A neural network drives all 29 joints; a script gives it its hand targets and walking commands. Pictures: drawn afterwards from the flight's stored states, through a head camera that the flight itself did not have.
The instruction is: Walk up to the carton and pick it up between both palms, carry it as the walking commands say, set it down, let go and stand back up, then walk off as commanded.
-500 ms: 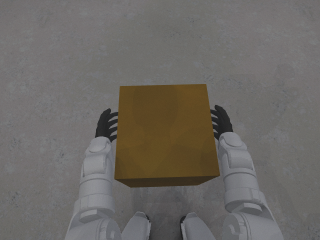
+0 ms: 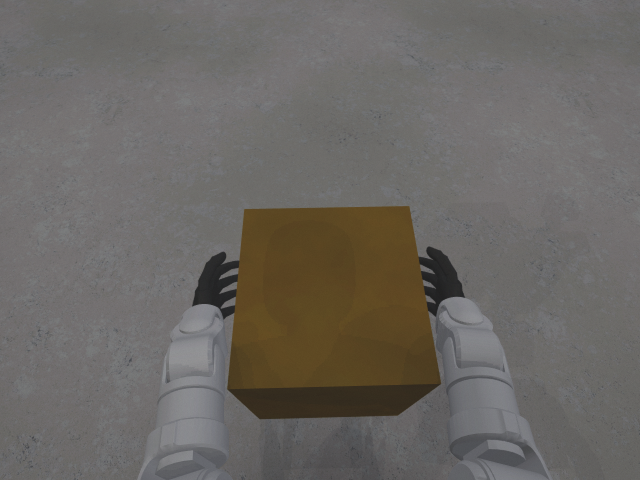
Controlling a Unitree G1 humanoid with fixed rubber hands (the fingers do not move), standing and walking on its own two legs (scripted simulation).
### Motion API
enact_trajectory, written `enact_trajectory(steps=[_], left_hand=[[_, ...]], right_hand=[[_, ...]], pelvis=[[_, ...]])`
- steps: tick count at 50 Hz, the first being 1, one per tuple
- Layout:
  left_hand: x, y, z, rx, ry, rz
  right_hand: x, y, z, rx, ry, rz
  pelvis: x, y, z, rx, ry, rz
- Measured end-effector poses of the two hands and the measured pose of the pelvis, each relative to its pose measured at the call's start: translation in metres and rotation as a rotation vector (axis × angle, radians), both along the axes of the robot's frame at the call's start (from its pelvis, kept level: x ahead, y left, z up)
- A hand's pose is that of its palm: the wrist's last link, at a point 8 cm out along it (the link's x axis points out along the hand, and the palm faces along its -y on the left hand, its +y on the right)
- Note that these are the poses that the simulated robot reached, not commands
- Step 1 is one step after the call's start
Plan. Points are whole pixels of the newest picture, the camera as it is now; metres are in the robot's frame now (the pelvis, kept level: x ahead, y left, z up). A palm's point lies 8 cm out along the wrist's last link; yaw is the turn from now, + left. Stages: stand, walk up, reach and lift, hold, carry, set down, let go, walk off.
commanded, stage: reach and lift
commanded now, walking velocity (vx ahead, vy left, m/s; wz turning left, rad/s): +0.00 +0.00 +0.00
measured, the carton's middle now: (328, 321) +0.34 +0.01 -0.08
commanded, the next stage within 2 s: hold in 1.54 s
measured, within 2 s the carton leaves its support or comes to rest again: neither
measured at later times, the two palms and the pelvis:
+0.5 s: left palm (196, 303) +0.30 +0.16 +0.06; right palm (469, 301) +0.31 -0.15 +0.05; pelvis +0.01 +0.00 +0.02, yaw +0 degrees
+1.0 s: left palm (197, 300) +0.30 +0.16 +0.07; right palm (479, 305) +0.30 -0.16 +0.07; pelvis +0.01 +0.00 +0.02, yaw +0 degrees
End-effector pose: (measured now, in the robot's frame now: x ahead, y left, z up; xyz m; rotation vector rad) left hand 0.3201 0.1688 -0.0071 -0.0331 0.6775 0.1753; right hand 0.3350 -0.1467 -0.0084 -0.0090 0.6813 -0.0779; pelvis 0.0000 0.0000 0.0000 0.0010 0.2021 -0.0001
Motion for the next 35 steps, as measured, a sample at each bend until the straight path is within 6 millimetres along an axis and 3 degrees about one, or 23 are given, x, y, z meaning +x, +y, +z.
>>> enact_trajectory(steps=[24,35], left_hand=[[-0.019,-0.004,0.061,0.009,-0.045,-0.021],[-0.025,-0.006,0.077,0.002,-0.053,-0.028]], right_hand=[[-0.025,-0.004,0.06,0.002,-0.045,-0.015],[-0.033,-0.006,0.077,0.001,-0.054,-0.025]], pelvis=[[0.009,-0.001,0.015,0.003,-0.233,-0.004],[0.007,-0.001,0.016,0.003,-0.297,0.003]])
